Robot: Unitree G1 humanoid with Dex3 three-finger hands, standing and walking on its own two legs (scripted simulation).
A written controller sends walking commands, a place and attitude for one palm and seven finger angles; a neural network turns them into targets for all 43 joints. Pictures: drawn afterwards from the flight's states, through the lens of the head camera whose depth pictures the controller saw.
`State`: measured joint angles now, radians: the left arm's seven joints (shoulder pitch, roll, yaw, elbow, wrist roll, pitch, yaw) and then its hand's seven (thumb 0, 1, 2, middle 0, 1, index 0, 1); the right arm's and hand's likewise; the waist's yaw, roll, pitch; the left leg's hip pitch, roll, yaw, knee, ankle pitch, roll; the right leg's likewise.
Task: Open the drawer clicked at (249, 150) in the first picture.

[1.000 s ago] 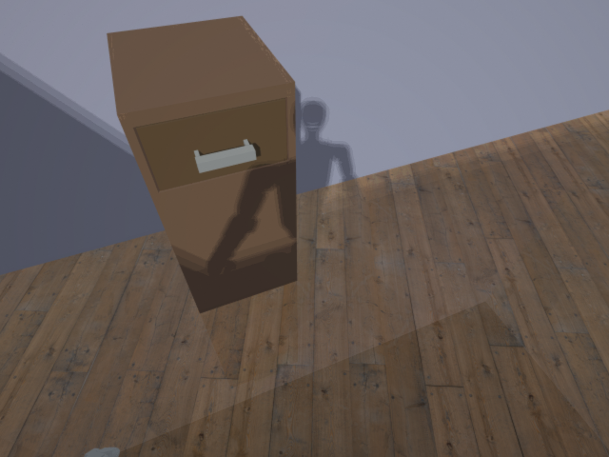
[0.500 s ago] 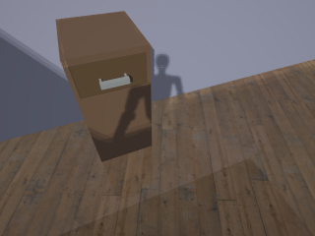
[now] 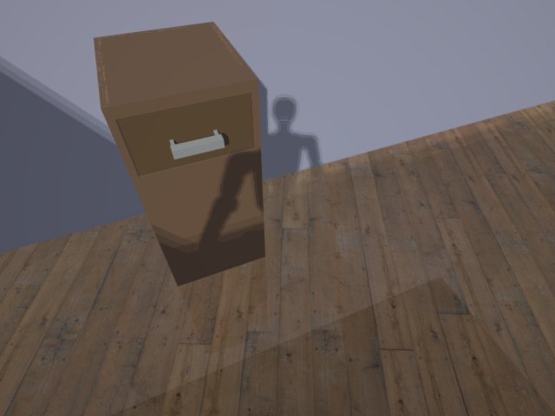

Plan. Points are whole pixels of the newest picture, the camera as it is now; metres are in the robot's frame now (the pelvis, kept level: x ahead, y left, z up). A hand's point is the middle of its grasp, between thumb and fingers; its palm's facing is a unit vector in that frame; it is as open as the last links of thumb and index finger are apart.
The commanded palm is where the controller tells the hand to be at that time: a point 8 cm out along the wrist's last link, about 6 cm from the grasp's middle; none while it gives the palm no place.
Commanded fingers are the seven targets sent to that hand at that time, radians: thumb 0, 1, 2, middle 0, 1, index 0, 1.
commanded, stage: look at it before walking up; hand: left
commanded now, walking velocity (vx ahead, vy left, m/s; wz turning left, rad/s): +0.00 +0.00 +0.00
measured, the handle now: (196, 142) +0.78 +0.26 -0.08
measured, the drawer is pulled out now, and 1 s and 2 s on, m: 0.00 0.00 0.00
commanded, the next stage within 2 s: turn to face it in 0.54 s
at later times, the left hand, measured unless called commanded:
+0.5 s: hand out of the picture +0.07 +0.24 -0.16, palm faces -0.03 -0.95 -0.32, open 7.4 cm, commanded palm none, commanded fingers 0.00 0.90 0.90 -0.20 -0.30 -0.20 -0.30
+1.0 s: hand out of the picture +0.03 +0.24 -0.19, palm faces +0.13 -0.96 -0.25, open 7.4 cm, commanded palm none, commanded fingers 0.00 0.90 0.90 -0.20 -0.30 -0.20 -0.30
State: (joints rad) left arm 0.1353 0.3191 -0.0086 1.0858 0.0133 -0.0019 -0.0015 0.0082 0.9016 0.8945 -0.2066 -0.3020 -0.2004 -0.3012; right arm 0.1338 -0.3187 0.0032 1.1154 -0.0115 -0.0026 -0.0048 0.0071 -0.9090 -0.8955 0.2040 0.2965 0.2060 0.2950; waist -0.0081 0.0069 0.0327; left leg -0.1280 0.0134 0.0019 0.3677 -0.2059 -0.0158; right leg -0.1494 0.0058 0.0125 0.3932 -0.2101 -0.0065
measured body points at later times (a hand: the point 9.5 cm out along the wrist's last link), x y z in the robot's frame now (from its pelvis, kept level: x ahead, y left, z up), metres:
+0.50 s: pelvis +0.00 +0.00 +0.00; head +0.01 +0.00 +0.45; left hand +0.07 +0.29 -0.13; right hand +0.07 -0.29 -0.14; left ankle +0.00 +0.13 -0.75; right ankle +0.00 -0.11 -0.75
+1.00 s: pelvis -0.01 +0.02 -0.02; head +0.02 +0.04 +0.43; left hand +0.03 +0.29 -0.17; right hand +0.08 -0.23 -0.16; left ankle -0.02 +0.12 -0.73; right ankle +0.00 -0.11 -0.75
